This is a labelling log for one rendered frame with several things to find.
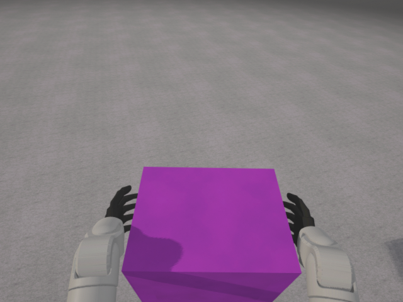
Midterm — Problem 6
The robot left forearm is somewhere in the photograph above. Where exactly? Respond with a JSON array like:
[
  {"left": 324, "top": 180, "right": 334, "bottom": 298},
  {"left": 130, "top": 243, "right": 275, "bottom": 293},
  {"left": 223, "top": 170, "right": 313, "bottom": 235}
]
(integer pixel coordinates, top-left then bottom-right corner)
[{"left": 67, "top": 217, "right": 125, "bottom": 302}]

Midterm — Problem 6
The robot right forearm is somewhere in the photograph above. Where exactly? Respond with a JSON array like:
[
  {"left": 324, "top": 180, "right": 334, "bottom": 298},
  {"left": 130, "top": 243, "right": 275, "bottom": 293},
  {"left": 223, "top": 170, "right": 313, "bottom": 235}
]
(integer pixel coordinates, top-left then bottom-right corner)
[{"left": 297, "top": 226, "right": 360, "bottom": 302}]

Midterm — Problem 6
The carton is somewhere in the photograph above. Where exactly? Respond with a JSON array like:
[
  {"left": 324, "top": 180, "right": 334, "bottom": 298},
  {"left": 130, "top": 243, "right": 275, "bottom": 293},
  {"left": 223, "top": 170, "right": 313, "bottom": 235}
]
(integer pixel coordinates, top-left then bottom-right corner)
[{"left": 122, "top": 167, "right": 302, "bottom": 302}]

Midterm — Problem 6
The robot left hand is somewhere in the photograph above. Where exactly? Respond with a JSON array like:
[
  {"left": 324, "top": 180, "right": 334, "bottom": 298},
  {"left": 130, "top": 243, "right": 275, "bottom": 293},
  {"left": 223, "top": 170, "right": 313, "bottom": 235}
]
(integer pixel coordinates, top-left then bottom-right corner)
[{"left": 105, "top": 186, "right": 138, "bottom": 232}]

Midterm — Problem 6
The robot right hand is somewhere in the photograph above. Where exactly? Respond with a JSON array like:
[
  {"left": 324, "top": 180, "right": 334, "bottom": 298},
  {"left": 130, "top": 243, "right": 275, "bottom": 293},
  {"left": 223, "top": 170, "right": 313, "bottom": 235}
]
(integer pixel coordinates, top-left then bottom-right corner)
[{"left": 283, "top": 193, "right": 315, "bottom": 247}]

